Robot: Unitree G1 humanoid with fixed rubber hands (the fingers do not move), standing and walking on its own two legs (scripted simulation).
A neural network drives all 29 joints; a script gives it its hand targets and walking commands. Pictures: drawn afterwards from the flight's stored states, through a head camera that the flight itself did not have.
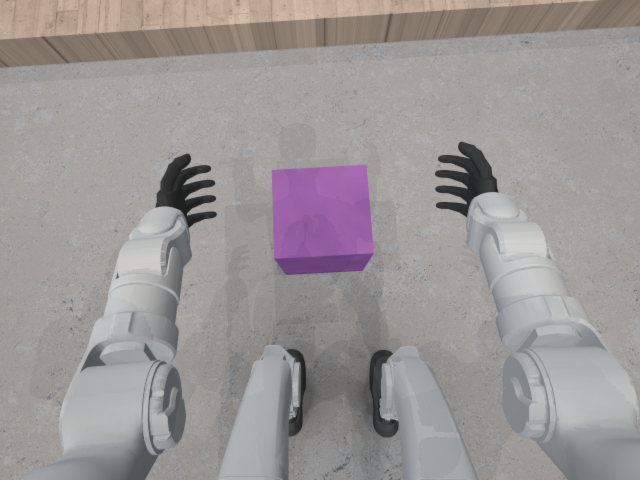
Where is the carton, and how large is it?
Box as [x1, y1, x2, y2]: [272, 165, 373, 274]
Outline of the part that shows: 366,165 272,170 274,258 286,274 348,271 363,269 373,253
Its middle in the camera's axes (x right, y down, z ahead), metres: +0.01 -0.04 +0.95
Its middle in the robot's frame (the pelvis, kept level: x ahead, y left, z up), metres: +0.54 +0.04 -0.53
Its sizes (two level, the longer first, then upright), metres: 0.210 0.200 0.250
